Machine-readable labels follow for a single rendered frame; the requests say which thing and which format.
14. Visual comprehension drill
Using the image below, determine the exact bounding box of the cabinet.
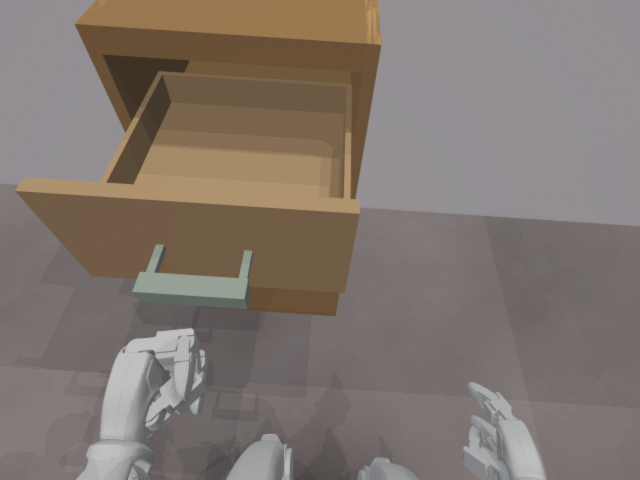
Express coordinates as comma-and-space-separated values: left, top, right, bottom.
75, 0, 381, 316

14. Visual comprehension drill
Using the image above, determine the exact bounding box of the left robot forearm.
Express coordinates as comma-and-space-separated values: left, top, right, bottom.
76, 440, 154, 480

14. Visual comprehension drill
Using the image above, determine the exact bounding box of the robot right hand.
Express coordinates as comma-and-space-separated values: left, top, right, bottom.
463, 382, 547, 480

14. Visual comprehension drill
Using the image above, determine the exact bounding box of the robot left shin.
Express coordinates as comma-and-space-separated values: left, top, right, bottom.
261, 434, 281, 442

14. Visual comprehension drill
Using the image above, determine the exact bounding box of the drawer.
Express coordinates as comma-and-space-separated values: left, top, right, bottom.
15, 71, 360, 293

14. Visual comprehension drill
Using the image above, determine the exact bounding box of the left robot thigh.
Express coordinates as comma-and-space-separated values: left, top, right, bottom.
226, 440, 294, 480

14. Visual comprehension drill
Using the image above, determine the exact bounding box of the robot left hand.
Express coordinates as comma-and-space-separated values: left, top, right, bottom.
100, 328, 209, 446

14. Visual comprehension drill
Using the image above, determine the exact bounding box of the handle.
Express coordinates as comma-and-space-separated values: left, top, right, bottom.
132, 244, 253, 309

